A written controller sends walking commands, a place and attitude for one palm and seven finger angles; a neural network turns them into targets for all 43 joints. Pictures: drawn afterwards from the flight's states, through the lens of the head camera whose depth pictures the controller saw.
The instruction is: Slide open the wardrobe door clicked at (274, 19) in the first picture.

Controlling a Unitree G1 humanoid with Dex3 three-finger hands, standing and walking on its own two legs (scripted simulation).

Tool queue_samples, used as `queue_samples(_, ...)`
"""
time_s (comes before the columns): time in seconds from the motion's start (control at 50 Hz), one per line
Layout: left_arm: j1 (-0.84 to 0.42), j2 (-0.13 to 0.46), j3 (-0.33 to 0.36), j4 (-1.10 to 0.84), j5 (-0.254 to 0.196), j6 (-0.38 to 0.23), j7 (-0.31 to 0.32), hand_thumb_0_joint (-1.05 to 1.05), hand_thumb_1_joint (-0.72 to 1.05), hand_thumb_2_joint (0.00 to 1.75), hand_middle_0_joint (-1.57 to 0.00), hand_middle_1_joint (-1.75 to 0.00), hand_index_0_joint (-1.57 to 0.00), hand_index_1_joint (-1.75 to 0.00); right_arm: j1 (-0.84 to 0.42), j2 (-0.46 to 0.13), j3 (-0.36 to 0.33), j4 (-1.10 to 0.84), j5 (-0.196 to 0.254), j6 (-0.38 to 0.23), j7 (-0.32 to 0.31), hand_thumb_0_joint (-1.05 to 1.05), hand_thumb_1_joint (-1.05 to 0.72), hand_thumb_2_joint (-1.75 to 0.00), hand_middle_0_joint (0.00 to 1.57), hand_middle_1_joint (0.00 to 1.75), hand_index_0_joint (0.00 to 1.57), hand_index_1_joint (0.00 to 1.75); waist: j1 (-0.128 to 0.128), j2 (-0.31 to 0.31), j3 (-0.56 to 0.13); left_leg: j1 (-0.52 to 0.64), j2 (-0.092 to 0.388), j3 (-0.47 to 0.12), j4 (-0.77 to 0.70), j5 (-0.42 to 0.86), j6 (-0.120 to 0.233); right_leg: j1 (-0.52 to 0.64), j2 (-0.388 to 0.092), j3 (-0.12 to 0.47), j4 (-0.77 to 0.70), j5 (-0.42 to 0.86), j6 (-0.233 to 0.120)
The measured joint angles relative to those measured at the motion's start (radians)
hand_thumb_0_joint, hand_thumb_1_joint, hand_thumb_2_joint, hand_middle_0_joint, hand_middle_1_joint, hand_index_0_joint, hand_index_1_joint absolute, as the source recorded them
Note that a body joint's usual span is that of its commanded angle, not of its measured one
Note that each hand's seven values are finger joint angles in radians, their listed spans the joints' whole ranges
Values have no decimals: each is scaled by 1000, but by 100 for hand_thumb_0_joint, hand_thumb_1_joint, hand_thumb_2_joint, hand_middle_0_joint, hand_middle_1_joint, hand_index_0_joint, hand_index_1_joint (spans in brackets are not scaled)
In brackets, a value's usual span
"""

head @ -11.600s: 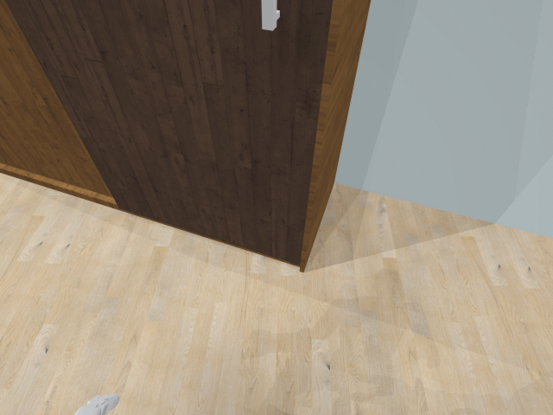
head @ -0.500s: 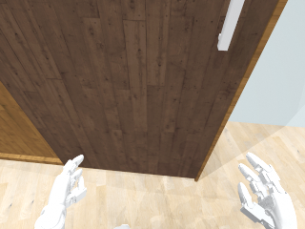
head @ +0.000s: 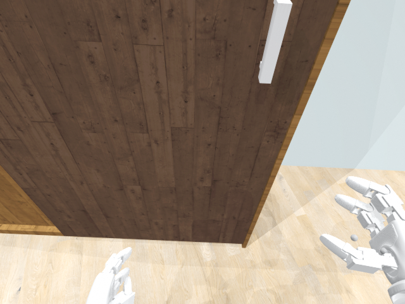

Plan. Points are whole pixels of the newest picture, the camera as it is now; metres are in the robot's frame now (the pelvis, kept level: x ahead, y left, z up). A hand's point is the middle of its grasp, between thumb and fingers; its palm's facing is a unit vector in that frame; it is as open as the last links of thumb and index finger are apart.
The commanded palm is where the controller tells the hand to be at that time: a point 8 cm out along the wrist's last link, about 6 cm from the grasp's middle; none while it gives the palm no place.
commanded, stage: raise the hand with hooked fingers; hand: right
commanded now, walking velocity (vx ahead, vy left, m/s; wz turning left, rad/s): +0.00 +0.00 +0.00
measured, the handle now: (271, 40) +0.51 -0.10 +0.29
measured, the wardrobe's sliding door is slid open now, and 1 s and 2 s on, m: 0.00 0.00 0.00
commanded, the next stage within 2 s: move the hooked fingers beside the handle in 1.26 s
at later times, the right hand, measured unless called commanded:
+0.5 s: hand out of the picture +0.25 -0.26 +0.23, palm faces +0.12 +0.99 -0.12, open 13.7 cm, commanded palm +0.21 -0.29 +0.25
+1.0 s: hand out of the picture +0.27 -0.26 +0.29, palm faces +0.08 +0.99 -0.11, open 14.0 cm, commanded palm +0.22 -0.30 +0.30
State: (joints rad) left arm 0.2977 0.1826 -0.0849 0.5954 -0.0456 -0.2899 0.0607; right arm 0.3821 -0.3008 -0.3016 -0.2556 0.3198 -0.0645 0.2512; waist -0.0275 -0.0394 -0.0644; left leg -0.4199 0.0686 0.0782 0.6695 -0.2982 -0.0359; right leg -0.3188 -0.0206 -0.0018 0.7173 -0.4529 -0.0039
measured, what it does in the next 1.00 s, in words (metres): stands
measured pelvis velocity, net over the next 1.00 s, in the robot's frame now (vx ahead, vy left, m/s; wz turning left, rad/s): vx -0.02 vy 0.02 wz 0.00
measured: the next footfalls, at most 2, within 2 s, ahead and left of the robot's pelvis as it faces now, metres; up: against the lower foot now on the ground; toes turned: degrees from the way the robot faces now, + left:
none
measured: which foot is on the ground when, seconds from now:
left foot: down 0.00-1.00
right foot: down 0.00-1.00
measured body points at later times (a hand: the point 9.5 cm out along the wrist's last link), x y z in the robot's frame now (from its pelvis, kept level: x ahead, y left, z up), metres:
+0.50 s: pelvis +0.00 +0.01 +0.02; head -0.03 +0.03 +0.47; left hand +0.22 +0.21 -0.03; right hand +0.23 -0.31 +0.24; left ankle +0.03 +0.15 -0.72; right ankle -0.05 -0.11 -0.72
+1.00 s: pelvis -0.02 +0.02 +0.02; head -0.05 +0.05 +0.47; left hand +0.19 +0.25 -0.04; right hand +0.26 -0.31 +0.29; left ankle +0.03 +0.15 -0.72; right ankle -0.05 -0.11 -0.72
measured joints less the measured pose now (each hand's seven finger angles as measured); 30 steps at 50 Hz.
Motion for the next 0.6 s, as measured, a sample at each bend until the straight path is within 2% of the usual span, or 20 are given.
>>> queue_samples(0.1,2,58,19,25,-7,-25,16,2,90,90,-21,-30,-20,-30,-50,-10,-29,-9,10,37,27,0,0,-52,26,87,27,87,-22,1,6,59,2,7,-47,13,-3,56,4,5,-49,17,-2)
queue_samples(0.22,-38,94,34,27,-18,-29,43,2,90,90,-20,-30,-20,-30,-155,-52,-67,18,19,127,61,0,14,-46,27,96,28,96,-37,6,21,131,0,14,-99,29,1,130,3,9,-111,42,1)
queue_samples(0.38,-94,85,15,4,-29,-5,45,2,90,90,-20,-30,-20,-30,-315,-107,-140,55,36,250,101,-1,33,-38,29,108,29,108,-53,-1,29,201,-8,19,-161,57,9,204,-2,11,-184,78,9)
queue_samples(0.48,-115,71,-9,1,-36,32,41,2,90,90,-20,-30,-20,-30,-419,-142,-167,105,28,338,121,-1,43,-34,29,114,30,115,-61,-12,38,221,-9,22,-186,74,14,225,-3,13,-216,101,12)
queue_samples(0.6,-113,63,-29,13,-42,59,37,2,90,90,-20,-30,-20,-30,-531,-182,-192,158,18,399,145,-1,48,-31,30,118,30,118,-64,-24,42,232,-11,24,-207,91,19,239,-3,14,-245,123,16)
